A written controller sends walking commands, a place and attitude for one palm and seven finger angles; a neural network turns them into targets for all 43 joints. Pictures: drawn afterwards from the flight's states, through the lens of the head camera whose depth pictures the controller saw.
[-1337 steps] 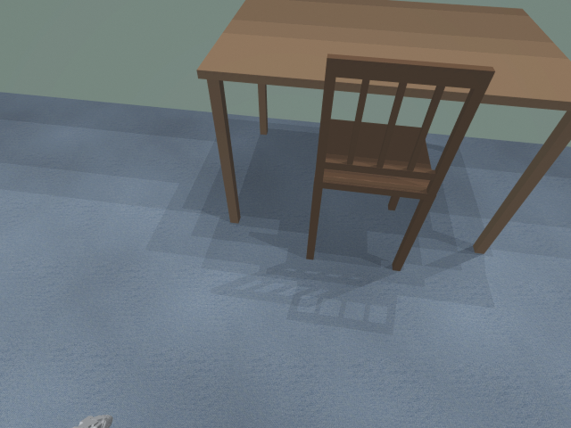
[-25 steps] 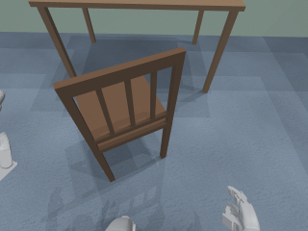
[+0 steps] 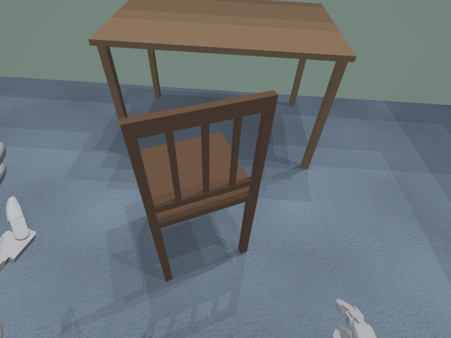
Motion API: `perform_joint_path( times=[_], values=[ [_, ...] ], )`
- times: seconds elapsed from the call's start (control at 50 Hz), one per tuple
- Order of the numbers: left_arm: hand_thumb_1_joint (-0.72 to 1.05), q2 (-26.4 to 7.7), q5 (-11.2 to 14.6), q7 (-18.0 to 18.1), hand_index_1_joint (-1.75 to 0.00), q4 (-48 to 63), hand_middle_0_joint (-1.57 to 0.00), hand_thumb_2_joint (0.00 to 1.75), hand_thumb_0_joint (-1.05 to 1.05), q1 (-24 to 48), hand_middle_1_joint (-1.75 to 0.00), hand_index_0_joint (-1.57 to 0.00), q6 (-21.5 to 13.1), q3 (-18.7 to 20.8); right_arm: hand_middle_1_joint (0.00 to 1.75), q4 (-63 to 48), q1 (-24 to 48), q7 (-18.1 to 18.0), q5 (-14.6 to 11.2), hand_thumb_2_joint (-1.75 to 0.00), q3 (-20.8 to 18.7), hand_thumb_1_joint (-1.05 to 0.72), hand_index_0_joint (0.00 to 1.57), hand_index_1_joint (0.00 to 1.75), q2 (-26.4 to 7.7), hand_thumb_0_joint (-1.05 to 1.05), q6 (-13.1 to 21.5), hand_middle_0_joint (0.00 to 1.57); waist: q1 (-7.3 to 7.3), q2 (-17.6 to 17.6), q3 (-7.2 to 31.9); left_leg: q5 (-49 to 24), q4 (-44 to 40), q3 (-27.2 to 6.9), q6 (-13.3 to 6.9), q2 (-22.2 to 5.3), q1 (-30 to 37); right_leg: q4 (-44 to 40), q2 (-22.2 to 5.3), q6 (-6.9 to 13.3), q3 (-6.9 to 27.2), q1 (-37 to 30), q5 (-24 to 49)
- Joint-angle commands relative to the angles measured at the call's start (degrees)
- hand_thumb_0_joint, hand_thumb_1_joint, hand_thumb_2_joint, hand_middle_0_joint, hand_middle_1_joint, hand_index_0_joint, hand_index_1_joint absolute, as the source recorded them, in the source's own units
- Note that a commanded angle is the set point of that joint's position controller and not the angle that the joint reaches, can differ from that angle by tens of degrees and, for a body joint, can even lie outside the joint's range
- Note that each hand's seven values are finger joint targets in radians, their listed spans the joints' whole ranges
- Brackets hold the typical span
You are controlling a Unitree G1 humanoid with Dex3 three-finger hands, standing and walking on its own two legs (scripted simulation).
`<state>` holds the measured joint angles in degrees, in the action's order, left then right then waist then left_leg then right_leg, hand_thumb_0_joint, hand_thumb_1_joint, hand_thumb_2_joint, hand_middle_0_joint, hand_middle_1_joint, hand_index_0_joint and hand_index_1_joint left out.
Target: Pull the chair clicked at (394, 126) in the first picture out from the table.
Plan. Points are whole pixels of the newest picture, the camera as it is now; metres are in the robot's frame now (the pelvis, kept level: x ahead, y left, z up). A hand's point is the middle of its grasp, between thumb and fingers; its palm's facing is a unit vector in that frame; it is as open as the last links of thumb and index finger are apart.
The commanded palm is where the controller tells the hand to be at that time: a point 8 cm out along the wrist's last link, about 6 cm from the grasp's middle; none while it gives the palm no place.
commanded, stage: stop stepping back and stand still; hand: left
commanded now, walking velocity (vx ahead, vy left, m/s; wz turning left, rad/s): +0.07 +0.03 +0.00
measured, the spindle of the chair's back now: (205, 160) +0.60 +0.09 -0.08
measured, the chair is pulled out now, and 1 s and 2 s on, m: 0.56 0.56 0.56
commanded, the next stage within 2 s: let the arm hang, fingers relaxed in 0.14 s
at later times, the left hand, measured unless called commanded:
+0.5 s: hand out of the picture +0.11 +0.17 -0.17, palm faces +0.04 -0.99 -0.13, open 7.3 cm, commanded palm none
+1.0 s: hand out of the picture +0.06 +0.17 -0.17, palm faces +0.04 -0.98 -0.19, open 7.4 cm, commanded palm none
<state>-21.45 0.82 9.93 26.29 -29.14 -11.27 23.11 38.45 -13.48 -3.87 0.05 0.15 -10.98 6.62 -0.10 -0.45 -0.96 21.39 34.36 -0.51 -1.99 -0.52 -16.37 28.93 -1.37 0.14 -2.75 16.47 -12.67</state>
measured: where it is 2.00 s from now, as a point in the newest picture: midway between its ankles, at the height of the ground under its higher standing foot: outside the picture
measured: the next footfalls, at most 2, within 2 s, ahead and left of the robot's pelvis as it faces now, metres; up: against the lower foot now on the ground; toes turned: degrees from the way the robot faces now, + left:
none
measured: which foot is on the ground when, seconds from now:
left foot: down 0.00-1.00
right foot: down 0.00-1.00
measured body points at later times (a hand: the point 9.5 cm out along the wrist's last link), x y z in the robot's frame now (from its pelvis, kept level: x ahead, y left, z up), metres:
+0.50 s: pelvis +0.03 +0.01 +0.00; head +0.05 +0.03 +0.44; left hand +0.10 +0.22 -0.15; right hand +0.09 -0.22 -0.14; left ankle +0.04 +0.12 -0.73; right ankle +0.07 -0.13 -0.73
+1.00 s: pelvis +0.06 +0.00 +0.01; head +0.09 +0.00 +0.46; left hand +0.06 +0.22 -0.15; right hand +0.06 -0.22 -0.15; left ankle +0.04 +0.12 -0.73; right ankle +0.07 -0.13 -0.73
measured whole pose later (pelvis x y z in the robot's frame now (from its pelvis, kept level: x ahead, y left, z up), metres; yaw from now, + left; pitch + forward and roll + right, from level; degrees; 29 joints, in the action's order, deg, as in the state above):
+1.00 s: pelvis +0.06 +0.00 +0.01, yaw +1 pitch -1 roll +0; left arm -8.8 -0.4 1.9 -60.2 -16.0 1.0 -0.9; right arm 60.0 -17.5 -1.8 0.9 0.4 -8.3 0.1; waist 0.2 0.4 -3.8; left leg 14.8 25.5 -0.8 -0.2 0.2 -10.1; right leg 25.3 -2.2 -0.8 -2.9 11.9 -12.8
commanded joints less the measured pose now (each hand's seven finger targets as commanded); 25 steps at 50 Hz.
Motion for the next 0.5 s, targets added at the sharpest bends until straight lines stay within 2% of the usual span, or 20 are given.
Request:
perform_joint_path(
  times=[0.0,0.02,0.04,0.06,0.08,0.12,0.14,0.16,0.2,0.22,0.24,0.26,0.28,0.3,0.32,0.36,0.42,0.44,0.46,0.48],
  values=[
    [0.9,-12.1,-0.2,0.9,-0.3,15.5,-0.2,0.9,0.0,3.6,-0.3,-0.2,-3.2,7.6,0.3,-10.6,5.8,-0.8,-0.5,-0.9,-2.9,-0.9,0.2,0.3,-8.1,0.0,3.2,0.2,-1.14,10.4,-1.3,16.7,-20.4,-12.0,-3.6,-7.8,-6.3,-0.6,-0.5,0.7,3.2,-2.0,-14.9],
    [0.9,-13.0,-0.3,0.9,-0.3,15.9,-0.2,0.9,0.0,3.1,-0.3,-0.2,-3.1,8.8,0.3,-10.8,6.0,-0.8,-0.9,-0.9,-3.0,-0.9,0.2,0.3,-7.7,0.0,3.5,0.2,-0.67,12.4,0.0,19.5,-22.9,-14.0,-4.3,-10.0,-10.3,4.7,0.5,-0.3,0.9,-7.3,-10.1],
    [0.9,-14.5,-0.5,0.8,-0.3,13.8,-0.2,0.9,0.0,2.0,-0.3,-0.2,-3.0,10.1,0.3,-10.6,5.8,-0.8,-1.2,-0.9,-3.2,-0.9,0.2,0.3,-7.1,0.0,3.6,0.2,-0.17,13.6,-0.4,20.9,-23.7,-13.2,-4.4,-10.3,-13.9,6.0,0.4,-0.8,0.3,-10.1,-8.7],
    [0.9,-12.5,-0.5,0.6,-0.3,13.3,-0.2,0.9,0.0,0.6,-0.3,-0.2,-3.1,9.2,0.3,-10.9,5.0,-0.8,-1.0,-0.9,-3.2,-0.9,0.2,0.3,-7.0,0.0,3.8,0.2,-0.37,13.0,-0.2,18.9,-22.1,-11.7,-4.0,-9.4,-15.1,4.8,0.4,-0.8,0.3,-11.9,-6.9],
    [0.9,-12.6,-0.4,0.5,-0.3,12.3,-0.2,0.9,0.0,-0.4,-0.3,-0.2,-3.3,9.2,0.3,-10.7,4.9,-0.6,-1.1,-0.9,-3.1,-0.9,0.2,0.3,-6.8,0.0,4.1,0.2,-0.2,11.5,-0.3,15.9,-19.7,-9.9,-3.7,-8.7,-14.5,1.3,-0.2,-0.8,0.8,-12.3,-5.4],
    [0.9,-11.9,-0.3,0.3,-0.3,10.9,-0.2,0.9,0.0,-1.8,-0.3,-0.2,-3.7,8.8,0.3,-10.2,4.1,-0.3,-1.4,-0.9,-3.2,-0.9,0.2,0.3,-7.2,0.0,4.5,0.2,-0.33,6.7,0.8,14.9,-17.0,-7.4,-2.5,-6.8,-14.2,-2.3,-0.8,-0.6,1.8,-13.0,-6.7],
    [0.9,-12.9,-0.3,0.2,-0.3,10.1,-0.2,0.9,0.0,-2.0,-0.3,-0.2,-3.8,9.4,0.3,-9.8,3.9,-0.2,-1.6,-0.9,-3.3,-0.9,0.2,0.3,-7.2,0.0,4.6,0.2,-0.13,6.1,0.3,14.8,-16.1,-6.1,-2.2,-6.0,-14.4,-4.7,-1.4,-0.3,2.6,-12.5,-8.8],
    [0.9,-11.7,-0.5,0.2,-0.3,10.1,-0.2,0.9,0.0,-1.2,-0.3,-0.2,-4.0,8.3,0.3,-9.9,4.1,-0.3,-1.4,-0.9,-3.3,-0.9,0.2,0.3,-7.2,0.0,4.8,0.2,-0.59,4.3,-1.5,14.0,-14.0,-5.3,-1.7,-4.8,-13.1,-7.4,-2.2,0.3,5.4,-8.9,-11.2],
    [0.9,-12.1,-0.6,0.3,-0.3,10.8,-0.2,0.9,0.0,1.1,-0.3,-0.2,-4.5,8.0,0.3,-9.4,4.0,-0.4,-1.0,-0.9,-3.4,-0.9,0.2,0.3,-7.5,0.0,5.1,0.2,-0.92,-0.1,-2.2,10.3,-9.6,-4.1,-1.0,-3.0,-7.7,-12.8,-4.5,1.7,10.5,-2.2,-15.7],
    [0.9,-0.6,-4.7,-8.4,-0.3,-30.6,-0.2,0.9,0.0,5.1,-0.3,-0.2,7.2,-14.6,0.3,1.7,2.3,4.3,0.6,-0.9,-5.4,-0.9,0.2,0.3,-13.9,0.0,3.1,0.2,-3.49,-2.0,-2.2,-5.6,2.5,-4.7,-0.2,-2.5,-7.5,-2.1,-8.6,3.4,7.2,5.1,1.4],
    [0.9,4.3,-4.0,-9.6,-0.3,-31.9,-0.2,0.9,0.0,3.9,-0.3,-0.2,11.0,-15.1,0.3,1.9,-2.9,4.2,0.2,-0.9,-4.5,-0.9,0.2,0.3,-6.5,0.0,0.4,0.2,-2.95,-5.7,2.1,-10.9,1.3,-2.9,0.4,-1.8,-0.4,-3.3,-8.0,3.9,6.4,6.3,2.6],
    [0.9,6.5,-3.4,-9.6,-0.3,-33.4,-0.2,0.9,0.0,5.5,-0.3,-0.2,12.3,-16.8,0.3,1.8,-4.4,4.0,0.8,-0.9,-4.1,-0.9,0.2,0.3,-6.3,0.0,-1.3,0.2,-2.75,-6.5,2.2,-4.9,-1.6,-5.8,0.0,-3.5,-1.9,-4.3,-7.7,3.8,4.8,7.8,-9.3],
    [0.9,6.0,-3.4,-9.4,-0.3,-35.9,-0.2,0.9,0.0,7.1,-0.3,-0.2,12.7,-17.1,0.3,1.1,-3.7,4.0,1.4,-0.9,-3.7,-0.9,0.2,0.3,-6.9,0.0,-2.8,0.2,-1.97,-7.8,-0.2,0.7,-3.3,-7.4,-0.7,-3.9,-4.9,-4.8,-6.6,3.0,4.6,8.7,-17.1],
    [0.9,5.2,-3.3,-9.2,-0.3,-39.0,-0.2,0.9,0.0,8.8,-0.3,-0.2,13.0,-17.3,0.3,0.8,-3.2,4.0,1.8,-0.9,-3.3,-0.9,0.2,0.3,-7.2,0.0,-3.9,0.2,-1.49,-8.7,-2.3,2.2,-4.6,-8.4,-1.3,-3.7,-7.4,-4.7,-5.8,2.6,4.7,7.8,-18.3],
    [0.9,4.5,-3.2,-9.1,-0.3,-42.2,-0.2,0.9,0.0,9.9,-0.3,-0.2,13.0,-17.6,0.3,0.9,-2.7,4.1,2.1,-0.9,-3.0,-0.9,0.2,0.3,-7.3,0.0,-4.6,0.2,-0.93,-9.7,-3.0,0.1,-5.3,-8.5,-1.5,-3.2,-8.2,-4.7,-5.3,2.7,5.3,5.9,-15.9],
    [0.9,3.4,-3.1,-9.0,-0.3,-49.6,-0.2,0.9,0.0,11.3,-0.3,-0.2,12.9,-18.1,0.3,2.2,-2.7,4.1,2.1,-0.9,-2.6,-0.9,0.2,0.3,-7.3,0.0,-5.0,0.2,-0.32,-7.6,-2.2,-4.5,-7.5,-8.7,-1.5,-3.0,-7.7,-3.3,-4.9,3.2,5.3,2.4,-10.7],
    [0.9,3.1,-2.4,-8.9,-0.3,-61.1,-0.2,0.9,0.0,11.1,-0.3,-0.2,12.7,-19.7,0.3,5.8,-2.2,3.7,1.7,-0.9,-1.6,-0.9,0.2,0.3,-7.6,0.0,-4.7,0.2,1.07,3.6,0.5,-8.9,-12.3,-9.2,-1.2,-4.4,-6.1,-1.3,-3.1,1.8,4.2,-3.8,-2.1],
    [0.9,2.6,-2.2,-8.8,-0.3,-64.3,-0.2,0.9,0.0,11.0,-0.3,-0.2,12.7,-20.2,0.3,6.8,-2.7,3.4,1.5,-0.9,-1.3,-0.9,0.2,0.3,-7.8,0.0,-4.7,0.2,1.24,6.3,0.2,-9.9,-13.8,-9.6,-1.4,-4.8,-6.1,-1.5,-2.5,1.5,3.4,-5.6,-0.6],
    [0.9,3.0,-2.0,-8.7,-0.3,-67.5,-0.2,0.9,0.0,10.2,-0.3,-0.2,12.4,-20.5,0.3,8.0,-2.8,3.2,1.4,-0.9,-1.1,-0.9,0.2,0.3,-7.6,0.0,-4.6,0.2,1.51,8.9,2.1,-12.2,-13.8,-8.6,-1.2,-4.8,-4.5,-1.9,-2.7,1.3,3.5,-7.3,1.4],
    [0.9,3.1,-1.9,-8.6,-0.3,-70.2,-0.2,0.9,0.0,9.6,-0.3,-0.2,12.1,-20.9,0.3,9.1,-3.2,3.1,1.1,-0.9,-0.9,-0.9,0.2,0.3,-6.8,0.0,-4.6,0.2,1.5,10.1,3.3,-14.3,-12.9,-7.4,-0.8,-4.4,-2.5,-2.6,-3.1,1.4,3.6,-8.2,3.2]
  ],
)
